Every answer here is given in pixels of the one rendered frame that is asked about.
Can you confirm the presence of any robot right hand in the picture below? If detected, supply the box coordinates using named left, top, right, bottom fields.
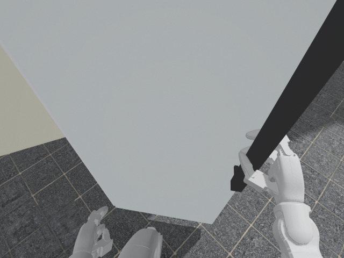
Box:
left=239, top=129, right=305, bottom=204

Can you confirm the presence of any robot left hand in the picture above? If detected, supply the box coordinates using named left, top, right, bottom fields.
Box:
left=73, top=206, right=113, bottom=258

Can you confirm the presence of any fridge door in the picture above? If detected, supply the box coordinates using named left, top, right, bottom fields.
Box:
left=0, top=0, right=336, bottom=224

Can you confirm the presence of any robot right forearm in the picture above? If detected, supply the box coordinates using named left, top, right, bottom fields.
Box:
left=273, top=202, right=323, bottom=258

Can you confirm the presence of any left robot thigh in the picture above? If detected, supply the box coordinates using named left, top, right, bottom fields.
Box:
left=118, top=228, right=163, bottom=258

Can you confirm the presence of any handle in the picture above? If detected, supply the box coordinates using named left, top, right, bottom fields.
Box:
left=231, top=0, right=344, bottom=192

